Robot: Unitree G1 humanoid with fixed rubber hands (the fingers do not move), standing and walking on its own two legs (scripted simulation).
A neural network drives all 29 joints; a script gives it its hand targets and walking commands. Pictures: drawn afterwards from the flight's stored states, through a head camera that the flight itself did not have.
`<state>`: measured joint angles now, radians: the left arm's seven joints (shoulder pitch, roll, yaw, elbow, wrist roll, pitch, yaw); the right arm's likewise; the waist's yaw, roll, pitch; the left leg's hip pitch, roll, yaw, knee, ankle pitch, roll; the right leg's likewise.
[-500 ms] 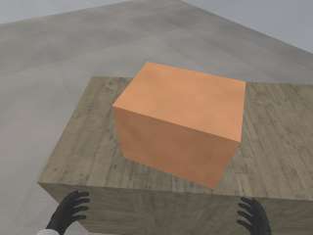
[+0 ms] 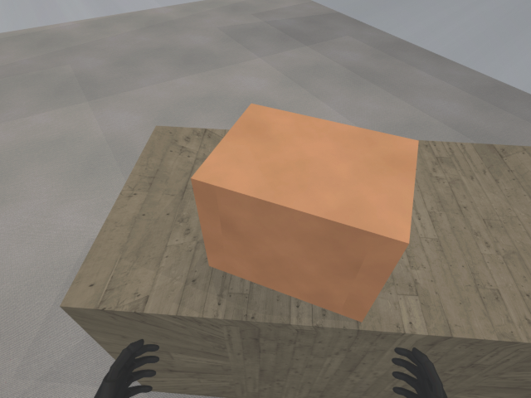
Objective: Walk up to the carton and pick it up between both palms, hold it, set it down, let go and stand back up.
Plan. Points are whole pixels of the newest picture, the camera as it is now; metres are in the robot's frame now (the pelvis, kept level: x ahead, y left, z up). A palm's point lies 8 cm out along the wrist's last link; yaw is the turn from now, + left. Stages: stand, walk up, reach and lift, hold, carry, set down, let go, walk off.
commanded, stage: set down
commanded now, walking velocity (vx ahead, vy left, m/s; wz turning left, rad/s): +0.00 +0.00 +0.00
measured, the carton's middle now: (304, 208) +0.46 -0.04 +0.01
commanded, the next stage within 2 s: let go in 0.58 s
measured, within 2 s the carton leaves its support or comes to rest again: neither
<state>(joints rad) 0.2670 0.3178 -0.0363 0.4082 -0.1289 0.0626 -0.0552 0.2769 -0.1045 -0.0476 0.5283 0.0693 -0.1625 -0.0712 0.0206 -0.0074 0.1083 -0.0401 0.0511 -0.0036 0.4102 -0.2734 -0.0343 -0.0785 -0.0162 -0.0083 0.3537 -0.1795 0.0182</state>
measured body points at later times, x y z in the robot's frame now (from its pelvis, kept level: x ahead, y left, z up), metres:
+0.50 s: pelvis -0.01 -0.01 +0.00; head +0.00 +0.00 +0.45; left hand +0.15 +0.23 -0.09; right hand +0.16 -0.23 -0.09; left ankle -0.03 +0.13 -0.74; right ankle +0.02 -0.14 -0.74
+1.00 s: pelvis +0.00 -0.01 +0.00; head +0.01 +0.00 +0.45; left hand +0.16 +0.22 -0.09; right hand +0.16 -0.24 -0.09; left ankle -0.03 +0.13 -0.74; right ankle +0.02 -0.14 -0.74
